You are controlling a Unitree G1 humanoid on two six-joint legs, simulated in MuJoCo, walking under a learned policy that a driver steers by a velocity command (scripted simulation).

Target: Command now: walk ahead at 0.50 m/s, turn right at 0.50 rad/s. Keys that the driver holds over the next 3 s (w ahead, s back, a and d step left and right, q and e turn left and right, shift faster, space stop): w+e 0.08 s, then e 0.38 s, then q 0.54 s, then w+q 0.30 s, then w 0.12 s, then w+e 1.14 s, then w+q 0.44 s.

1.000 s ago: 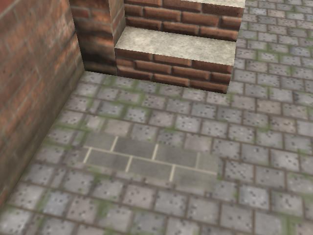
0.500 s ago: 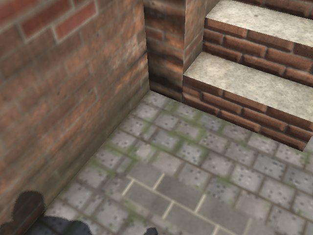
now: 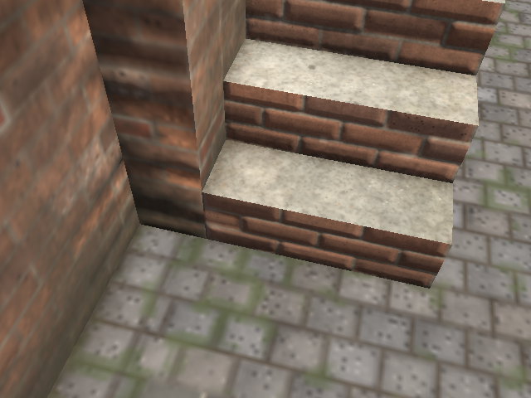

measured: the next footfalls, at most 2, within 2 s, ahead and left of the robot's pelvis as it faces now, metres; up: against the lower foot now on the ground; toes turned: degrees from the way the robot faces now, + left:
right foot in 0.24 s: +0.28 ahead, -0.17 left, +0.00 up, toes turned -11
left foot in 0.70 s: +0.30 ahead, +0.04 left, +0.00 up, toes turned -16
